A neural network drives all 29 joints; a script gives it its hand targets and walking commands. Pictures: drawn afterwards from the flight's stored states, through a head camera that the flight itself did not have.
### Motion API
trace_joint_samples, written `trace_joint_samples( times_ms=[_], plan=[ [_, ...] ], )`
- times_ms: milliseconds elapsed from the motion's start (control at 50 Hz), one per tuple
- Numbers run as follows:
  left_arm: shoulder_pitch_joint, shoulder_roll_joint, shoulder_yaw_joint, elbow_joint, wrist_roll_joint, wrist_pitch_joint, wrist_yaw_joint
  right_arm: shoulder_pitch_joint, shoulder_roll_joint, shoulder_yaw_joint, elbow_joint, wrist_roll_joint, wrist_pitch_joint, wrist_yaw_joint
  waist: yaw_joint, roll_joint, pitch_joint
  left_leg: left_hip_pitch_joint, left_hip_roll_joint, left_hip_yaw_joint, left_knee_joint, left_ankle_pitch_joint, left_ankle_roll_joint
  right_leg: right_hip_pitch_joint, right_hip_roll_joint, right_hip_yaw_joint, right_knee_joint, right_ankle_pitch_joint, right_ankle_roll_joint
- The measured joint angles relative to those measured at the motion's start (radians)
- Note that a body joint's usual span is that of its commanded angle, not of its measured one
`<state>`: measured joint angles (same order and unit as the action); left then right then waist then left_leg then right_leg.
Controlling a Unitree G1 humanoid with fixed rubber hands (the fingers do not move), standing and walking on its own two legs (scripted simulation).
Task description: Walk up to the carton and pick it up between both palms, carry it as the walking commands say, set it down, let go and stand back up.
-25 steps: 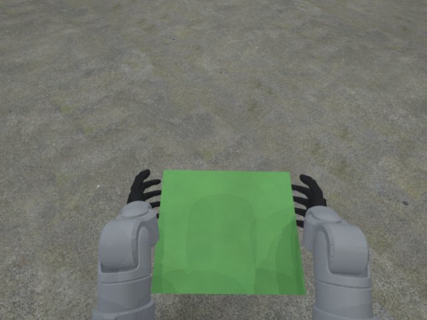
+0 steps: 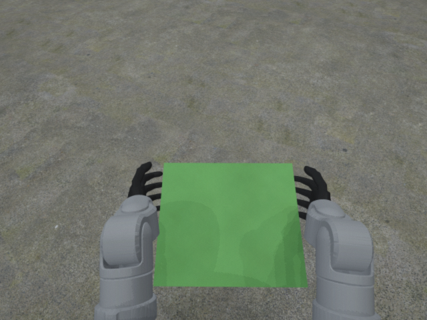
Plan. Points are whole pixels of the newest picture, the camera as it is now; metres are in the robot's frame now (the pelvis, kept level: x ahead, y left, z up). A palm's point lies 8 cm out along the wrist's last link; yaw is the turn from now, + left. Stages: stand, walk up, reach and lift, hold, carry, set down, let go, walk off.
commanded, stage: carry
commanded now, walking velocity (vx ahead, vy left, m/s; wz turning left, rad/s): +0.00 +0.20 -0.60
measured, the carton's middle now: (226, 228) +0.30 +0.00 +0.00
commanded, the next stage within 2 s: none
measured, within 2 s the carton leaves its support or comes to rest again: neither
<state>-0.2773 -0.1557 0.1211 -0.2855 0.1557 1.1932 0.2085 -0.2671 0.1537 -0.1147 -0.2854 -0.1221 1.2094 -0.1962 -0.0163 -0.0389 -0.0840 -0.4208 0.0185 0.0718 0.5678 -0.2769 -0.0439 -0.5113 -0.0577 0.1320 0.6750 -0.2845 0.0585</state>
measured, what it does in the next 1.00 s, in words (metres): steps to the left, turning right: right foot, then left foot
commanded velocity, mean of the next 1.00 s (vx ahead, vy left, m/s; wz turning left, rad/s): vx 0.00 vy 0.20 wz -0.60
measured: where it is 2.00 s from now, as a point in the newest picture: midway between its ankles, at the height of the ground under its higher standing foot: outside the picture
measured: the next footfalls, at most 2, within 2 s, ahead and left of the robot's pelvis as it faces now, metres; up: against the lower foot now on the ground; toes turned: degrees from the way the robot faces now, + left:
right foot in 0.30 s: -0.03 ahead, -0.04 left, +0.00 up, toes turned -21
left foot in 0.70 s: +0.09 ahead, +0.23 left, +0.00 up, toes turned -22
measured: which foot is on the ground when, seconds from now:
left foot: down 0.00-0.32, up 0.34-0.68, down 0.70-1.00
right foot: down 0.00-0.00, up 0.02-0.28, down 0.30-0.70, up 0.72-1.00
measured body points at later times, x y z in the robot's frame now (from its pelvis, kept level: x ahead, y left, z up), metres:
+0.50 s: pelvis -0.03 +0.08 +0.02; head -0.02 +0.05 +0.46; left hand +0.30 +0.11 +0.09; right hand +0.18 -0.17 +0.07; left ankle +0.02 +0.21 -0.65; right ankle -0.06 -0.03 -0.72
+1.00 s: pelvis -0.02 +0.19 +0.00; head -0.01 +0.19 +0.45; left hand +0.31 +0.13 +0.09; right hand +0.13 -0.11 +0.08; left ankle +0.05 +0.25 -0.72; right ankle -0.09 +0.14 -0.71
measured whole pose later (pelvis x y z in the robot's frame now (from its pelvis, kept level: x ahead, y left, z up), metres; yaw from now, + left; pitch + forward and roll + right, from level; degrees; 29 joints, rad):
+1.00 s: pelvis -0.02 +0.19 +0.00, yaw -38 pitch +5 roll +0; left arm -0.27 -0.15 0.12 -0.27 0.11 1.21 0.26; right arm -0.24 0.15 -0.11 -0.25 -0.15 1.19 -0.16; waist 0.01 0.00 -0.10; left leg -0.42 0.09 0.27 0.63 -0.30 0.05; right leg -0.38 -0.02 -0.16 0.70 -0.41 0.01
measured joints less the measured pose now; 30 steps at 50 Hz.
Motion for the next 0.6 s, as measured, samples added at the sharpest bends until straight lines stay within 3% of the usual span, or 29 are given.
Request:
trace_joint_samples(
  times_ms=[60,100,140,240,280,300,320,360,400,440,520,600],
  plan=[
    [0.031,0.007,0.013,0.017,-0.013,0.006,0.014,0.017,-0.003,0.026,0.057,-0.004,-0.015,0.007,0.023,-0.017,-0.004,-0.021,0.019,0.039,0.061,-0.003,0.050,-0.095,0.007,-0.071,0.279,-0.231,-0.030],
    [0.050,0.011,0.003,0.018,-0.041,0.018,0.047,0.033,-0.007,0.030,0.074,-0.002,-0.014,0.015,0.040,-0.012,0.001,-0.001,0.039,0.062,0.047,-0.009,0.064,-0.127,0.014,-0.137,0.450,-0.234,-0.030],
    [0.054,0.012,-0.007,0.011,-0.061,0.021,0.070,0.041,-0.008,0.023,0.070,-0.002,-0.017,0.024,0.049,-0.007,0.007,0.017,0.052,0.084,0.022,0.002,0.070,-0.118,0.014,-0.192,0.497,-0.204,-0.020],
    [0.024,0.006,-0.004,-0.005,-0.058,0.014,0.065,0.028,-0.006,0.012,0.036,-0.017,-0.024,0.038,0.040,0.017,-0.002,0.015,0.072,0.152,0.023,0.002,0.087,0.013,0.030,-0.266,0.259,-0.216,-0.034],
    [0.009,0.003,0.005,0.007,-0.048,0.010,0.049,0.024,-0.005,0.012,0.031,-0.024,-0.021,0.035,0.032,0.031,-0.013,0.003,0.078,0.182,0.047,-0.011,0.090,0.093,0.038,-0.281,0.086,-0.150,-0.049],
    [0.001,0.000,0.009,0.014,-0.042,0.010,0.042,0.022,-0.005,0.011,0.029,-0.026,-0.018,0.032,0.029,0.030,-0.020,-0.006,0.076,0.200,0.068,-0.022,0.090,0.140,0.034,-0.283,-0.022,-0.082,-0.052],
    [-0.005,-0.002,0.008,0.028,-0.035,0.005,0.035,0.021,-0.006,0.006,0.032,-0.026,-0.018,0.029,0.028,0.046,-0.025,-0.023,0.089,0.209,0.099,-0.037,0.085,0.153,0.044,-0.280,-0.069,-0.073,-0.080],
    [-0.006,-0.002,0.000,0.068,-0.026,-0.008,0.024,0.036,-0.008,-0.003,0.040,-0.019,-0.017,0.020,0.023,0.061,-0.017,-0.072,0.072,0.149,0.223,-0.152,0.031,0.133,0.049,-0.256,-0.051,-0.067,-0.109],
    [0.004,0.000,-0.007,0.087,-0.027,-0.007,0.020,0.054,-0.012,0.004,0.038,-0.007,-0.006,0.001,0.011,0.057,0.001,-0.127,0.043,0.075,0.385,-0.187,0.002,0.135,0.042,-0.227,-0.066,-0.046,-0.108],
    [0.016,0.003,-0.009,0.086,-0.027,-0.007,0.014,0.061,-0.014,0.012,0.032,0.009,0.003,-0.019,0.000,0.054,0.012,-0.168,0.037,0.025,0.479,-0.137,-0.013,0.139,0.037,-0.198,-0.098,-0.015,-0.097],
    [0.022,0.004,-0.006,0.037,-0.025,-0.013,0.007,0.041,-0.010,0.016,0.003,0.027,0.002,-0.036,-0.012,0.042,0.028,-0.189,0.041,-0.037,0.470,-0.095,-0.031,0.124,0.023,-0.135,-0.127,0.027,-0.073],
    [0.015,0.003,-0.003,0.006,-0.014,-0.012,0.004,0.015,-0.004,0.007,-0.003,0.016,-0.004,-0.018,-0.009,0.022,0.020,-0.145,0.031,-0.052,0.335,-0.096,-0.027,0.090,0.005,-0.076,-0.112,0.038,-0.039]
  ],
)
